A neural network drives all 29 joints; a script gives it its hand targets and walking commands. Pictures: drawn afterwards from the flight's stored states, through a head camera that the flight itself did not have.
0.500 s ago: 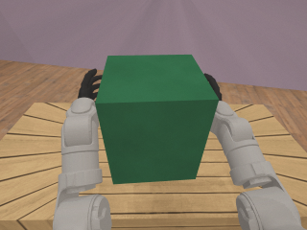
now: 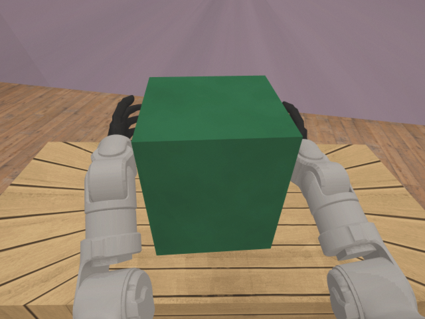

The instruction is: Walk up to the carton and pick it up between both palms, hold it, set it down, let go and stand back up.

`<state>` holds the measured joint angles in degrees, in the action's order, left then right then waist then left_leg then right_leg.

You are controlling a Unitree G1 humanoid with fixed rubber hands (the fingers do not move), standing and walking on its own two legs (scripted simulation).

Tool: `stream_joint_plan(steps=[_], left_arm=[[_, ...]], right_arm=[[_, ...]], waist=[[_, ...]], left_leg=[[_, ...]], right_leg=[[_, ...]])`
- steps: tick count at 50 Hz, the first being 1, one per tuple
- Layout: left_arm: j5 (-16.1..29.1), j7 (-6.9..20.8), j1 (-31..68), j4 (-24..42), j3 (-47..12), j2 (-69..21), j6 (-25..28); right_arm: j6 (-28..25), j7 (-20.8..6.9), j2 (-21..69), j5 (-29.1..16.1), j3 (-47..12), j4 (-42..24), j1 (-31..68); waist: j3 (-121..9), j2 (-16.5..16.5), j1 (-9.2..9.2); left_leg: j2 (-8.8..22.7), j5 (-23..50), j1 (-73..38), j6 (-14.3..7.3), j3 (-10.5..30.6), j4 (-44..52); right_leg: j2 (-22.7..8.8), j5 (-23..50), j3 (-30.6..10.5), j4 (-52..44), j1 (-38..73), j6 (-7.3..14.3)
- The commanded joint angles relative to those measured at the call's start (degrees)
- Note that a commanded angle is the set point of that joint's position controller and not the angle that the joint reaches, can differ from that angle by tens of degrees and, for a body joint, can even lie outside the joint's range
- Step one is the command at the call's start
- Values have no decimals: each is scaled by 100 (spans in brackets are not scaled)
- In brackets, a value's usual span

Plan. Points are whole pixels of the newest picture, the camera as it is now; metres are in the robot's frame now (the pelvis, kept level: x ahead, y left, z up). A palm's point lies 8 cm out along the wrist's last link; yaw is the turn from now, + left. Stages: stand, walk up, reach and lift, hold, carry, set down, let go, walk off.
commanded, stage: hold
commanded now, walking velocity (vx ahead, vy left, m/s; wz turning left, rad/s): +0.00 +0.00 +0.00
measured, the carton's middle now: (211, 164) +0.36 -0.01 +0.19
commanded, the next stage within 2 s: none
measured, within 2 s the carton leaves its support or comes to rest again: neither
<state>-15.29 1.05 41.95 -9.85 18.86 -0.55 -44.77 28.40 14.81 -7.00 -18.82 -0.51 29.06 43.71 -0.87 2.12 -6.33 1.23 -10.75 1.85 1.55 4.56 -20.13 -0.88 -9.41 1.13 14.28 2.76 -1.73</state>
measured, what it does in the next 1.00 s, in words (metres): stands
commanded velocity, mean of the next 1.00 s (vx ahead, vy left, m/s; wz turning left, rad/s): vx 0.00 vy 0.00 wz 0.00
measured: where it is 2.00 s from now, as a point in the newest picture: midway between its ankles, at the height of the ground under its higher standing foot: outside the picture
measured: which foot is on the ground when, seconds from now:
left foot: down 0.00-1.00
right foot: down 0.00-1.00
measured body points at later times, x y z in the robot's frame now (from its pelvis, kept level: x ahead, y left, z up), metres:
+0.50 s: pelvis +0.00 +0.00 +0.00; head -0.06 +0.03 +0.44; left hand +0.38 +0.14 +0.23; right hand +0.37 -0.16 +0.22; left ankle +0.01 +0.13 -0.75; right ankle -0.01 -0.14 -0.75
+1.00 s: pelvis +0.00 +0.00 +0.00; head -0.06 +0.03 +0.44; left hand +0.38 +0.15 +0.24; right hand +0.37 -0.16 +0.22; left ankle +0.01 +0.13 -0.75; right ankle -0.01 -0.14 -0.75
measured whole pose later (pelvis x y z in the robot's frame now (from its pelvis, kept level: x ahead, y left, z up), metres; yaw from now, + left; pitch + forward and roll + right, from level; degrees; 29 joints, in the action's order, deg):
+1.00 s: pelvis +0.00 +0.00 +0.00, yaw +1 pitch -8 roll -1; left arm -15.6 1.2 41.8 -9.8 18.9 -0.5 -45.2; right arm 28.2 14.5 -6.4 -18.5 0.1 29.7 43.7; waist -1.4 2.7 -6.6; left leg 1.2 -10.7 2.0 1.6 4.7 -20.3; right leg -0.8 -9.7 1.4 14.5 2.9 -1.6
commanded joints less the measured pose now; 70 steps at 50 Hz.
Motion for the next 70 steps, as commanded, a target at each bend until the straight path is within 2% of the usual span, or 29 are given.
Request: stream_joint_plan(steps=[1,2,3,4,5,6,7,9,11,16,19,22,23,24,27,32,34,36,40,42,44,47,48,52,59,64,65,66,70], left_arm=[[979,789,3598,680,-3106,-3540,295],[907,806,3522,495,-3065,-3473,273],[968,804,3644,746,-3184,-3570,292],[951,789,3624,608,-3175,-3534,275],[984,779,3748,737,-3232,-3580,309],[943,770,3749,478,-3183,-3586,286],[968,757,3781,584,-3214,-3623,289],[881,782,3567,274,-3105,-3599,226],[903,783,3511,417,-3141,-3626,233],[841,818,3248,318,-2992,-3550,166],[884,823,3362,526,-3022,-3520,174],[844,829,3468,360,-2954,-3472,194],[919,821,3458,672,-3069,-3543,233],[877,821,3468,420,-2999,-3504,217],[938,810,3686,588,-3065,-3507,276],[880,778,3814,249,-3024,-3550,327],[910,786,3742,128,-3015,-3608,315],[1000,759,3592,346,-3113,-3695,305],[767,848,3442,54,-2797,-3447,215],[783,881,3495,183,-2838,-3444,210],[892,859,3677,503,-2983,-3519,258],[819,880,3502,252,-2897,-3393,225],[836,870,3382,417,-2926,-3443,217],[932,842,3584,601,-3089,-3519,252],[906,744,3643,447,-3074,-3634,300],[820,784,3569,205,-2890,-3543,265],[791,811,3558,58,-2845,-3537,260],[791,805,3526,177,-2853,-3585,257],[811,815,3661,142,-2891,-3562,287]], right_arm=[[-360,-398,3990,-761,-2235,-2246,5033],[-329,-395,3945,-694,-2143,-2101,4964],[-363,-418,4033,-699,-2176,-2128,4998],[-369,-430,3997,-686,-2139,-2141,5025],[-381,-464,4041,-664,-2095,-2095,5096],[-358,-487,3958,-613,-1999,-1937,5042],[-375,-508,3978,-610,-1997,-1970,5031],[-340,-499,3905,-513,-1962,-1871,4941],[-384,-503,3914,-593,-1967,-1933,4986],[-355,-451,3847,-669,-2078,-2021,4929],[-360,-465,3854,-724,-2132,-2028,4961],[-325,-471,3933,-642,-2119,-1924,4983],[-365,-470,3998,-710,-2195,-2152,4979],[-339,-457,3905,-682,-2161,-2039,4974],[-353,-482,4061,-627,-2171,-2054,5072],[-383,-512,4111,-492,-2028,-1858,5229],[-388,-514,4076,-464,-1993,-1884,5234],[-420,-470,4040,-571,-2067,-2149,5168],[-306,-469,3951,-555,-1961,-1641,4921],[-318,-473,3972,-561,-2011,-1690,4938],[-340,-454,3953,-641,-2091,-1876,4969],[-314,-426,3913,-648,-2021,-1782,4955],[-340,-428,3928,-735,-2112,-1962,4900],[-366,-422,3927,-721,-2088,-2043,4962],[-433,-523,4028,-571,-2079,-2047,5156],[-394,-519,4021,-539,-2055,-1888,5097],[-371,-527,3970,-465,-1974,-1662,5079],[-394,-539,3980,-540,-2002,-1804,5098],[-389,-529,4003,-536,-1989,-1776,5119]], waist=[[-2442,-310,-73],[-2184,-312,-87],[-2351,-335,-57],[-2257,-314,-79],[-2400,-461,-134],[-2103,-457,-155],[-2225,-442,-127],[-2014,-422,-151],[-2189,-514,-130],[-2173,-394,-74],[-2292,-435,-51],[-2066,-304,-27],[-2379,-298,15],[-2134,-305,-65],[-2254,-241,-28],[-2088,-228,-21],[-2200,-302,-64],[-2515,-337,-58],[-1979,-277,-55],[-2061,-345,-8],[-2396,-410,-58],[-2013,-327,-106],[-2146,-351,-34],[-2268,-468,-159],[-2289,-352,-25],[-2140,-284,14],[-1975,-271,-10],[-2101,-261,58],[-2164,-348,10]], left_leg=[[-459,1903,-580,108,-444,10],[-477,1766,-425,69,-441,36],[-449,1777,-475,109,-417,47],[-446,1710,-424,97,-447,70],[-430,1607,-475,124,-413,83],[-418,1401,-316,104,-411,136],[-432,1428,-342,96,-424,153],[-428,1333,-248,81,-438,215],[-422,1592,-386,145,-483,161],[-443,1725,-397,101,-472,91],[-424,1802,-456,145,-487,93],[-464,1665,-345,68,-476,93],[-463,1845,-459,84,-455,88],[-437,1767,-395,101,-485,91],[-457,1615,-400,67,-461,94],[-436,1115,-235,29,-456,212],[-461,1177,-222,27,-478,190],[-477,1589,-427,46,-460,96],[-465,1250,-256,6,-492,237],[-495,1424,-284,36,-545,181],[-476,1755,-462,106,-510,94],[-485,1655,-358,73,-483,105],[-456,1786,-398,83,-482,114],[-446,1862,-493,148,-442,64],[-429,1500,-373,87,-472,133],[-452,1328,-297,32,-507,170],[-440,1161,-238,44,-533,217],[-429,1216,-267,27,-519,227],[-480,1306,-263,38,-530,189]], right_leg=[[547,1691,272,63,630,-132],[526,1540,223,41,532,-127],[545,1555,274,49,578,-106],[514,1465,274,34,490,-119],[508,1356,242,50,447,-79],[497,1124,246,-4,343,-56],[500,1165,280,13,409,-40],[492,1119,254,-23,414,-53],[501,1240,288,11,431,-49],[526,1483,296,7,558,-79],[536,1489,278,24,592,-75],[516,1393,237,15,520,-64],[535,1569,256,60,638,-87],[526,1505,277,16,536,-90],[514,1395,253,38,533,-96],[493,906,232,-6,317,-74],[485,960,223,-4,304,-83],[522,1358,233,24,509,-86],[485,1138,214,-44,432,-100],[474,1252,223,13,454,-105],[509,1507,257,44,594,-98],[504,1437,250,16,565,-104],[517,1585,253,49,603,-112],[537,1529,257,40,555,-74],[530,1162,283,-3,410,-49],[501,1051,236,-15,411,-78],[481,904,258,-39,344,-99],[506,950,260,-30,373,-65],[508,1079,258,-4,422,-86]])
